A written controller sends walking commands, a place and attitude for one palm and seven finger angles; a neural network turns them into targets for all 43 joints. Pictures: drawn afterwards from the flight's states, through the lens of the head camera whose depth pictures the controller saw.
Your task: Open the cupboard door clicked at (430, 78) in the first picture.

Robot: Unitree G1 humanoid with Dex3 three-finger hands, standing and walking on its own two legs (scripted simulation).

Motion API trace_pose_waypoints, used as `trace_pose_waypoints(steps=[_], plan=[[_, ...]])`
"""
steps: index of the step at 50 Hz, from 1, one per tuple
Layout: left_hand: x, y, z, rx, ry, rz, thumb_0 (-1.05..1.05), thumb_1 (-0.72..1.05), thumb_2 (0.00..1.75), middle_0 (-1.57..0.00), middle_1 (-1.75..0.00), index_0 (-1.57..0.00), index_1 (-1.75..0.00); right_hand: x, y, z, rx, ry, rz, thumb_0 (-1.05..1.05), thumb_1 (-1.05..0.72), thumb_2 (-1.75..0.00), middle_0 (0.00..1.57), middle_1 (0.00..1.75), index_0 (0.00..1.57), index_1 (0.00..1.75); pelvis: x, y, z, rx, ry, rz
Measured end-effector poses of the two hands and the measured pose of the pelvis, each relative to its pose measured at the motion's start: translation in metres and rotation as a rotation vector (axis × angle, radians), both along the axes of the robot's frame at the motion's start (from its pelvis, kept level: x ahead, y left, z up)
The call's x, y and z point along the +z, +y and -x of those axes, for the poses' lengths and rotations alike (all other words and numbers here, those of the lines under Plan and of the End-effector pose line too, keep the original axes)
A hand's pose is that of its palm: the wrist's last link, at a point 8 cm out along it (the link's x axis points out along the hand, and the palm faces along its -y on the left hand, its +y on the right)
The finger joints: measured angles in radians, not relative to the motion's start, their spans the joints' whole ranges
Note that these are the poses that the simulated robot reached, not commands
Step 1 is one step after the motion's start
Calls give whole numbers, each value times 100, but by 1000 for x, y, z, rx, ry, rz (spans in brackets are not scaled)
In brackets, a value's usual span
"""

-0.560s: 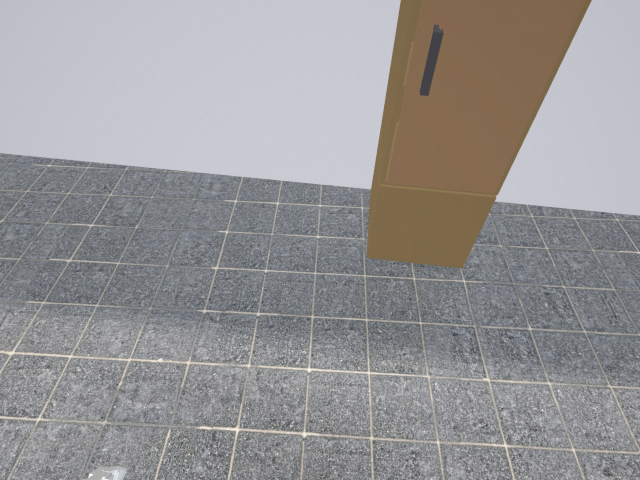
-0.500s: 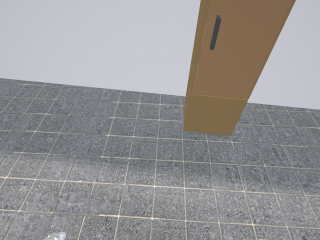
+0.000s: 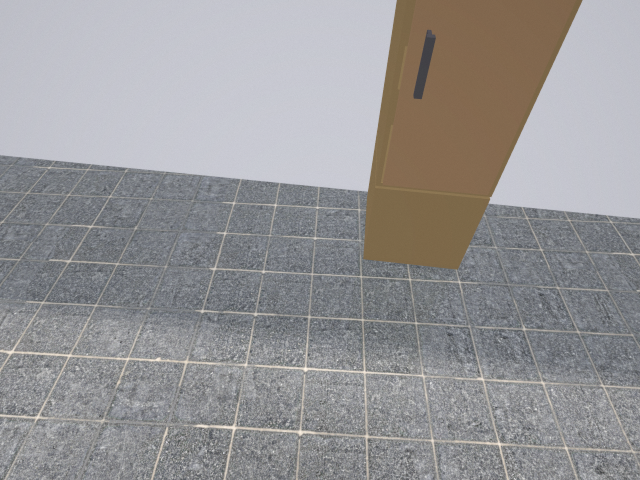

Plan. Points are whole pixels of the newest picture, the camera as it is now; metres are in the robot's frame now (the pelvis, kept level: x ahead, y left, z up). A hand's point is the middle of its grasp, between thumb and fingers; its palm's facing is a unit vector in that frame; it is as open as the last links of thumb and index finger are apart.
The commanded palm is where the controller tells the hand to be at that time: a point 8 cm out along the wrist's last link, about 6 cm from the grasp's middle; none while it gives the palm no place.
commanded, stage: stand and wait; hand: left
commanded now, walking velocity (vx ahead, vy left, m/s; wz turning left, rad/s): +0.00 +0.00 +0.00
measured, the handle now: (423, 64) +1.05 -0.20 +0.06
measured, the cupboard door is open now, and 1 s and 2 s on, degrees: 0 0 0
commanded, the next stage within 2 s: look at it before walking up in 0.26 s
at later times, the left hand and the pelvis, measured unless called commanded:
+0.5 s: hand out of the picture +0.07 +0.24 -0.15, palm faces -0.04 -0.94 -0.34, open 7.4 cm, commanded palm none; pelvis -0.01 -0.01 +0.00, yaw +0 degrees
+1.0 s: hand out of the picture +0.07 +0.24 -0.15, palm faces -0.04 -0.94 -0.34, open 7.4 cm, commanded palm none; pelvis +0.00 -0.01 +0.00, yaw -1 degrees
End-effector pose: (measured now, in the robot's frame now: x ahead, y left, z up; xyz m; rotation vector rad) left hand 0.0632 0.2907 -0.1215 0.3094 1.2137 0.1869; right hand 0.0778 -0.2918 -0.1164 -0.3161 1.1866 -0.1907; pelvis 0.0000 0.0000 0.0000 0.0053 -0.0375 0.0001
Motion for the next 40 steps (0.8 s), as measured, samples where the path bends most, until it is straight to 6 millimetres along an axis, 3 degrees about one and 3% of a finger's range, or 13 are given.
trace_pose_waypoints(steps=[13, 40], plan=[[4, -2, 5, -6, 7, -11, 1, 91, 90, -20, -30, -20, -30, -4, -5, 23, -19, 42, -9, 1, -91, -90, 20, 30, 21, 30, 1, -4, 7, -4, 1, -1], [4, -11, -2, -18, -2, -1, 1, 91, 90, -20, -30, -20, -30, -2, -10, 14, -15, 23, -9, 1, -91, -90, 20, 30, 21, 30, 2, -10, 6, -9, 7, -1]])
